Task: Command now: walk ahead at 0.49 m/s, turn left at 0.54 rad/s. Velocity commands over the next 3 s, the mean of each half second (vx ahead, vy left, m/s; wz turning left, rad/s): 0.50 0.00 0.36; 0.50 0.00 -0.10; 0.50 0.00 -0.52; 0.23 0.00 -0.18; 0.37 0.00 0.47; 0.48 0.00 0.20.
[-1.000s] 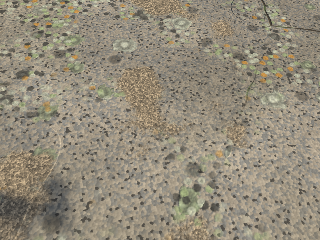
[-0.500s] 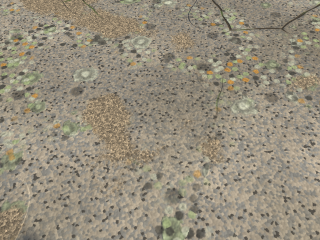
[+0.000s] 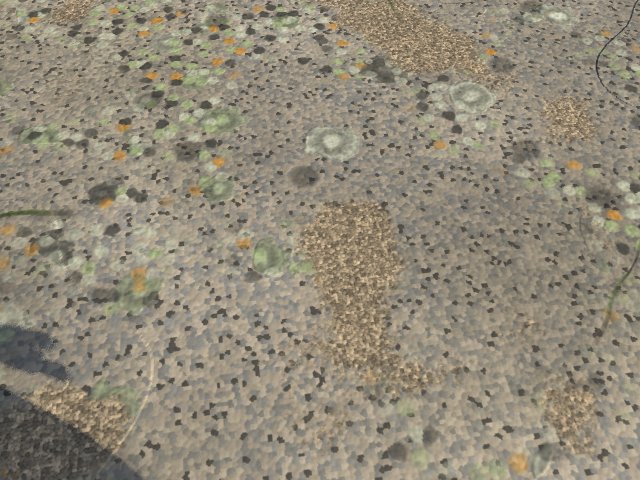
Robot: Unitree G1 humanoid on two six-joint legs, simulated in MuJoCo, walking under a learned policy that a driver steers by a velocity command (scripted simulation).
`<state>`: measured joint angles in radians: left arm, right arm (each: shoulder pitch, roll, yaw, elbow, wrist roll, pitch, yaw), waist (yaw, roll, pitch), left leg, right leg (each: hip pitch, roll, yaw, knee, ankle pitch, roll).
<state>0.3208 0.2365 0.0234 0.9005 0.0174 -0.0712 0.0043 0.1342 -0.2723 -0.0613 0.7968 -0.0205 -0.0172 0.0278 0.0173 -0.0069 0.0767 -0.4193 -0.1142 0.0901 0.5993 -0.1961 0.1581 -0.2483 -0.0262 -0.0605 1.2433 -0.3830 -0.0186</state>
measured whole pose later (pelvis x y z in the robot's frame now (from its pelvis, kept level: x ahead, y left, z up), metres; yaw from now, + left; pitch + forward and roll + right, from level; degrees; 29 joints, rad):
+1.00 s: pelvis +0.55 +0.03 +0.01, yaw +4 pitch +1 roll -2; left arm 0.49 0.23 0.04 0.97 0.01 -0.06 0.00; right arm -0.01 -0.22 0.01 0.75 -0.04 -0.08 0.01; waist 0.09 0.02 0.04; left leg -0.44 0.01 0.03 0.50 -0.08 0.04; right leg 0.00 0.07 0.07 0.46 -0.44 -0.05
